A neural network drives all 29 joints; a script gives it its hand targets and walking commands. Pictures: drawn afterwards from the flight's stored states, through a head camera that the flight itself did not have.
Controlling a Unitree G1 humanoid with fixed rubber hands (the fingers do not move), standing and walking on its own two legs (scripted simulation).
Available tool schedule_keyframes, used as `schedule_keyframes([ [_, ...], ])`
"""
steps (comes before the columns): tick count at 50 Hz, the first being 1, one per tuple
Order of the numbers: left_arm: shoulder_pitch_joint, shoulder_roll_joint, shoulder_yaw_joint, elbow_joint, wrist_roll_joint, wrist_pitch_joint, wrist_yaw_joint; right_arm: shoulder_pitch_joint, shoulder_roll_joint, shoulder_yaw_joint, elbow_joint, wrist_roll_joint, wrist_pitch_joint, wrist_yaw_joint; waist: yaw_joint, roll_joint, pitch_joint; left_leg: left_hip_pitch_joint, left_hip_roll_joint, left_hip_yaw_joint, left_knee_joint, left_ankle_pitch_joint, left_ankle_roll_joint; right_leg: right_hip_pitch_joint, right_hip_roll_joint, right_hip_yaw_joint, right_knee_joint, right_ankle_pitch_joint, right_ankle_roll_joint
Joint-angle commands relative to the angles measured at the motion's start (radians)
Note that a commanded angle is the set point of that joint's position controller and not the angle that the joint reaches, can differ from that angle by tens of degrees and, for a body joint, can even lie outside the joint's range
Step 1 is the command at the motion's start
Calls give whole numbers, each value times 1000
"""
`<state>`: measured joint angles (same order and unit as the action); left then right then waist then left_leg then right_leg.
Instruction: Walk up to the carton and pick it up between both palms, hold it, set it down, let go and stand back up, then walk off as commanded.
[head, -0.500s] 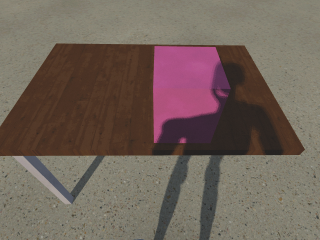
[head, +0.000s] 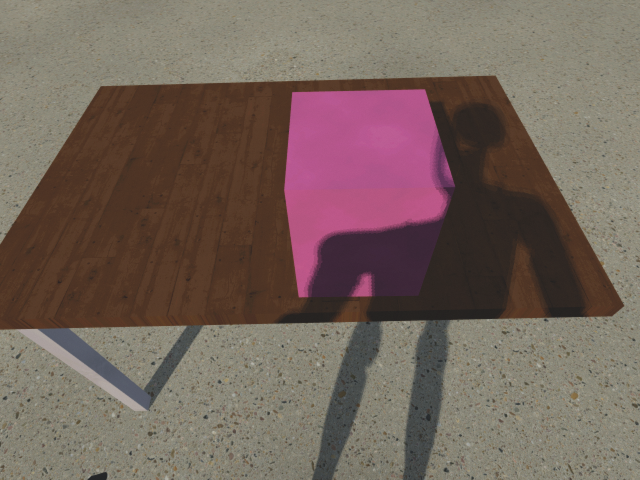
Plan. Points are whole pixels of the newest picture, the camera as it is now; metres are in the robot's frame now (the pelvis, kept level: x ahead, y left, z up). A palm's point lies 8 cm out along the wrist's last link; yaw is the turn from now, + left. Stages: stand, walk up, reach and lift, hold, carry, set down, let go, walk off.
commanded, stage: walk up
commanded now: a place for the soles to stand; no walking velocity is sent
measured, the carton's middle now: (358, 199) +0.52 -0.02 +0.02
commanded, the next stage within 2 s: reach and lift in 1.94 s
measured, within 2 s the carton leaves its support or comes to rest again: neither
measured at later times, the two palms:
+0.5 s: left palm out of the picture +0.09 +0.33 -0.08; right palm out of the picture +0.08 -0.31 -0.09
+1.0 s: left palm out of the picture +0.10 +0.24 -0.08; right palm out of the picture +0.10 -0.41 -0.09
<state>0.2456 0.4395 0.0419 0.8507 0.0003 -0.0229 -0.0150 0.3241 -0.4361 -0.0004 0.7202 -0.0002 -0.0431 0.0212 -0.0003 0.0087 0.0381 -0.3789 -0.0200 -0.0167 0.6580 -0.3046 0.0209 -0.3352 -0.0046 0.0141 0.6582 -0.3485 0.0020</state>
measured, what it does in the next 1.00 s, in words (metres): lifts its left foot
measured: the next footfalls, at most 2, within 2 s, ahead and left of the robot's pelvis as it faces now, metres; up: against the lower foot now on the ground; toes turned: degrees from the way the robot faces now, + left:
left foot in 1.14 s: +0.12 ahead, +0.05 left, +0.00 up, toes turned -6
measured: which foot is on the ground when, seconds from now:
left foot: down 0.00-0.76, up 0.78-1.00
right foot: down 0.00-1.00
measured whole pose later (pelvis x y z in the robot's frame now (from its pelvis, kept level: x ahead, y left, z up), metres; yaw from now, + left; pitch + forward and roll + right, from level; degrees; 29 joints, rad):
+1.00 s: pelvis +0.04 -0.09 +0.00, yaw -3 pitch +0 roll +2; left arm 0.31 0.43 0.04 0.84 0.00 -0.02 -0.01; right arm 0.32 -0.47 0.00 0.72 0.00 -0.05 0.00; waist 0.00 0.01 0.04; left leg -0.52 0.01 -0.02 0.89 -0.40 0.01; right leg -0.33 0.00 0.00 0.67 -0.34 -0.04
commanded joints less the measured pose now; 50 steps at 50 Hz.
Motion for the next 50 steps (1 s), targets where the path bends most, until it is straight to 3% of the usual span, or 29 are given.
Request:
schedule_keyframes([
  [1, 0, 168, 29, -65, -3, -19, 20, -61, -168, -56, 9, -2, -38, -39, 11, 66, -244, 248, 166, -134, -34, 518, 100, 84, -85, 65, 13, 348, -67],
  [2, -13, 165, 37, -62, 1, -18, 20, -60, -179, -59, 10, -2, -36, -41, 15, 30, -206, 194, 165, -162, -35, 424, 105, 70, -74, 58, 8, 278, -67],
  [4, -30, 159, 34, -55, 9, -14, 11, -75, -173, -55, 12, -10, -35, -42, 16, 55, -165, 144, 178, -183, -95, 311, 106, 76, -64, 68, -19, 167, -70],
  [9, -66, 171, 39, -55, 18, -18, 6, -98, -165, -56, 9, -19, -29, -34, -3, 14, -119, 88, 112, -120, -123, 71, 59, 58, -102, 117, -125, 72, -96],
  [18, -59, 171, 38, -54, 10, -18, -2, -98, -194, -46, 8, -18, -39, -28, 10, -1, -74, 46, 126, -176, -181, -43, 62, 49, -74, 106, -127, -4, -85],
  [21, -42, 159, 34, -46, 10, -17, -4, -87, -201, -52, 24, -22, -40, -30, 14, 34, -98, 70, 169, -239, -217, -23, 84, 45, -56, 84, -96, 10, -71],
  [22, -38, 156, 30, -38, 11, -19, -4, -111, -191, -53, 17, -22, -37, -27, 29, 47, -103, 66, 157, -210, -226, -36, 80, 55, -53, 74, -116, -17, -76],
  [23, -75, 166, 37, -51, 17, -22, -5, -84, -193, -54, 22, -23, -39, -26, 3, -2, -121, 69, 149, -204, -194, 12, 72, 77, -55, 78, -116, -11, -79],
  [24, -48, 211, 70, -106, 41, -5, -30, 45, -282, -90, 30, -15, -54, -37, -17, -43, -124, 174, 188, -283, -206, -190, 127, -53, -37, 85, -31, -146, -90],
  [25, -61, 188, 68, -105, 44, 5, -38, 105, -330, -108, 51, -25, -60, -45, -45, 60, -69, 259, 267, -423, -291, -327, 169, -225, -1, 43, 91, -191, -72],
  [26, -61, 193, 72, -118, 44, 14, -40, 141, -336, -127, 45, -28, -64, -48, -66, 74, -40, 353, 365, -549, -353, -355, 210, -368, -23, 32, 217, -226, -56],
  [28, -56, 203, 85, -122, 42, 18, -42, 136, -349, -140, 37, -28, -69, -56, -54, 26, -22, 292, 386, -572, -368, -294, 231, -365, -52, 77, 291, -224, -45],
  [29, -63, 195, 80, -133, 43, 22, -51, 112, -351, -141, 20, -34, -68, -58, -57, 74, -13, 275, 402, -542, -373, -285, 242, -354, -71, 66, 265, -238, -42],
  [31, -52, 192, 89, -115, 41, 13, -57, 92, -330, -139, 24, -39, -66, -58, -41, 55, 40, 192, 356, -464, -347, -229, 220, -288, -65, 57, 226, -231, -41],
  [32, -28, 187, 94, -108, 43, 18, -62, 58, -336, -134, 5, -46, -63, -58, -32, 123, 55, 128, 346, -421, -348, -184, 215, -228, -52, 31, 201, -224, -37],
  [33, -15, 166, 88, -90, 27, 5, -59, 18, -313, -120, 1, -44, -58, -49, -15, 139, 64, 80, 289, -301, -319, -114, 194, -135, -36, -15, 98, -181, -37],
  [35, 86, 155, 95, -43, 15, -14, -45, -77, -257, -96, -22, -37, -42, -34, 76, 147, 47, -80, 177, -140, -150, 29, 121, 118, 22, -87, -124, -33, -54],
  [36, 134, 183, 102, -44, 22, -20, -32, -105, -211, -83, -28, -31, -35, -32, 102, 88, 59, -131, 124, -58, 27, 99, 72, 228, 1, -31, -224, 39, -60],
  [37, 220, 293, 123, -27, 28, -33, -14, -127, -139, -55, -53, -11, -35, -37, 130, -196, -17, -266, 3, 32, 365, -19, -7, 351, -206, 346, -331, 153, -100],
  [38, 192, 319, 121, -48, 32, -37, -3, -92, -118, -42, -50, -10, -28, -53, 78, -174, 14, -389, -45, -2, 386, -255, -22, 370, -329, 496, -357, 327, -137],
  [39, 143, 306, 110, -65, 30, -31, -1, -86, -184, -57, -47, -4, -22, -55, 65, -33, -7, -345, 4, -44, 365, -257, -15, 338, -359, 499, -339, 295, -201],
  [40, 91, 298, 109, -74, 30, -24, -2, -48, -192, -65, -22, 3, -22, -55, 42, -51, -32, -294, 31, -58, 376, -242, -3, 287, -336, 428, -320, 274, -209],
  [42, 71, 232, 88, -69, 22, -34, 8, -26, -166, -59, -8, 6, -27, -45, 19, -95, -9, -272, 57, -31, 310, -168, -5, 323, -242, 266, -212, 670, -165],
  [43, 88, 219, 84, -85, 18, -33, 11, 2, -165, -57, -10, 4, -27, -42, 28, -126, -67, -233, 39, -10, 240, -170, -14, 346, -214, 199, -181, 732, -171],
  [44, 92, 226, 85, -92, 16, -33, 15, -16, -157, -56, -6, 2, -25, -44, 35, -160, -81, -241, 43, 0, 248, -150, -3, 357, -225, 216, -148, 831, -172],
  [45, 89, 216, 86, -95, 16, -28, 18, -5, -159, -60, -15, -1, -23, -49, 38, -187, -108, -211, 40, 25, 230, -115, -12, 340, -212, 166, -137, 844, -175],
  [47, 65, 191, 78, -102, 10, -21, 23, -28, -151, -56, -9, -7, -12, -50, 41, -127, -94, -158, 36, 41, 168, -50, -6, 290, -205, 155, -125, 815, -152],
  [49, 45, 187, 72, -105, 3, -12, 25, -29, -136, -49, 1, 1, -15, -52, 45, -162, -66, -121, 32, 51, 110, 21, -3, 219, -171, 115, -98, 772, -144],
  [50, 29, 199, 67, -103, 3, -11, 22, -21, -131, -57, 10, -5, -11, -51, 30, -185, -74, -31, 37, 38, 92, 34, -4, 146, -187, 114, -104, 652, -157],
])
